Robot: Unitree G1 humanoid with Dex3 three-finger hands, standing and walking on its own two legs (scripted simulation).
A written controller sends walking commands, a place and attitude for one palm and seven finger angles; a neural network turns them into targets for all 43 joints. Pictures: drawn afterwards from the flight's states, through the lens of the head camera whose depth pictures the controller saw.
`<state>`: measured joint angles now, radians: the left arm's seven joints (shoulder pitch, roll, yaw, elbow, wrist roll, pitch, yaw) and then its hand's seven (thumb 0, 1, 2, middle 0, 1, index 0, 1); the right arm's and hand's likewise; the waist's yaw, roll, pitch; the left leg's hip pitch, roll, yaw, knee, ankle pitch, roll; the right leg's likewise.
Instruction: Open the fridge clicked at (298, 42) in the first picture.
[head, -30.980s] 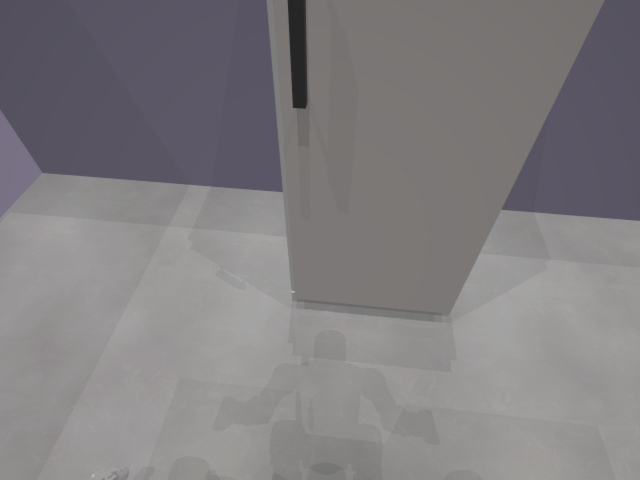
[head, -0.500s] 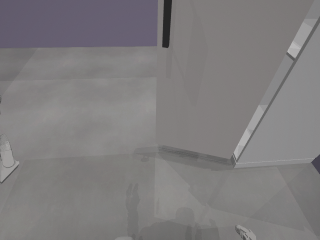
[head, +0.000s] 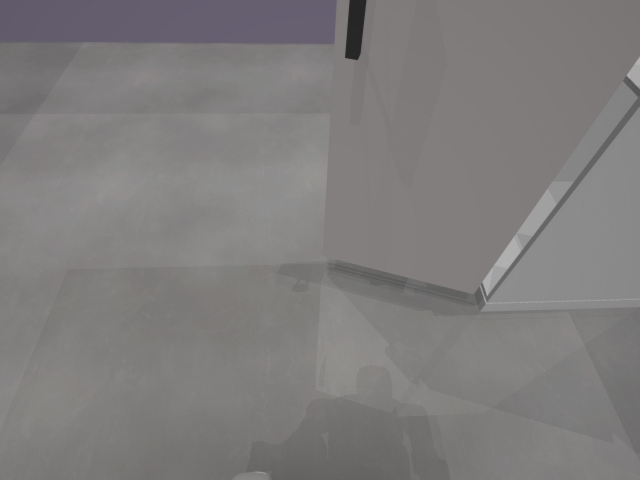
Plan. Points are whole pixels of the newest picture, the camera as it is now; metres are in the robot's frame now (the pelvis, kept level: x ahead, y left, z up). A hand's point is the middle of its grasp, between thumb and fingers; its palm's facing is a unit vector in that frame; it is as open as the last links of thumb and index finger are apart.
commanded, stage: let the arm hang, fingers relaxed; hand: left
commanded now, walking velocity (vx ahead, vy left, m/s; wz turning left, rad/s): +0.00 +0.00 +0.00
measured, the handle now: out of the picture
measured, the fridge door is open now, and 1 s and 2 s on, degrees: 71 71 71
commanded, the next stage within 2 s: look to check the result in 0.66 s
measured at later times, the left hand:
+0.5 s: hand out of the picture +0.12 +0.26 -0.14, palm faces -0.06 -0.94 -0.32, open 7.4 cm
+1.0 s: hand out of the picture +0.13 +0.26 -0.14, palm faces -0.07 -0.93 -0.35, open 7.4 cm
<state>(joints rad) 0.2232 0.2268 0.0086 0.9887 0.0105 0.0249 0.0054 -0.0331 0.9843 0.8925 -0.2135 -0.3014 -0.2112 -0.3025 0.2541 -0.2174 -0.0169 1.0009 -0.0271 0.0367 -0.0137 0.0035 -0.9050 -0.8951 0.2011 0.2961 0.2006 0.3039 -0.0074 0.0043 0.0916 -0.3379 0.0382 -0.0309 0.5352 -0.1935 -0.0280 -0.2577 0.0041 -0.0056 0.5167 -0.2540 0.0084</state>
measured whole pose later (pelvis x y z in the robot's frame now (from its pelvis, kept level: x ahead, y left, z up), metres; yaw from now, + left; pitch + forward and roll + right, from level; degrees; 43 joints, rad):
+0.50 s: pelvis +0.02 +0.02 +0.01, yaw -2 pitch -1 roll +0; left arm 0.08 0.31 0.00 1.10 0.01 -0.01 -0.01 0.01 0.91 0.89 -0.21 -0.30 -0.20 -0.30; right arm 0.10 -0.31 -0.03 1.10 -0.02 0.00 0.00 0.00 -0.90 -0.89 0.20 0.30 0.20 0.30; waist -0.01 0.02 0.06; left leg -0.21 0.00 0.02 0.39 -0.16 0.01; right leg -0.15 -0.04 0.04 0.39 -0.22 0.04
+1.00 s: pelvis +0.04 +0.01 +0.01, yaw -1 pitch -1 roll +0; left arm 0.09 0.35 -0.01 1.12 0.01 -0.01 -0.01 0.01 0.90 0.89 -0.21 -0.30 -0.21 -0.30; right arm 0.09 -0.35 -0.01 1.12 -0.01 0.00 0.00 0.00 -0.90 -0.89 0.20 0.30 0.20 0.30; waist -0.01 0.01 0.07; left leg -0.17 0.01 0.02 0.35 -0.17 -0.01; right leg -0.11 -0.03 0.03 0.35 -0.22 0.03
